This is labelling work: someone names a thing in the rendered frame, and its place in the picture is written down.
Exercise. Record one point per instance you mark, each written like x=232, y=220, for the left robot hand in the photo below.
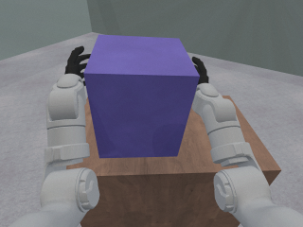
x=73, y=63

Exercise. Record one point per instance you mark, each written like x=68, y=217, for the right robot forearm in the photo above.
x=223, y=128

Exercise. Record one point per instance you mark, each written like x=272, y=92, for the pedestal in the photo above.
x=171, y=191

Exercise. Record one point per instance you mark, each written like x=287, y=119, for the left robot forearm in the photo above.
x=65, y=124

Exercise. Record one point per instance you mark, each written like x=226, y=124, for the robot left upper arm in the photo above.
x=66, y=196

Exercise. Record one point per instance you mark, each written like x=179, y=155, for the robot right upper arm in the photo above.
x=244, y=193

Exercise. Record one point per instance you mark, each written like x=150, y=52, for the right robot hand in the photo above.
x=204, y=78

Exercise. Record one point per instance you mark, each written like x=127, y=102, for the carton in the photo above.
x=140, y=92

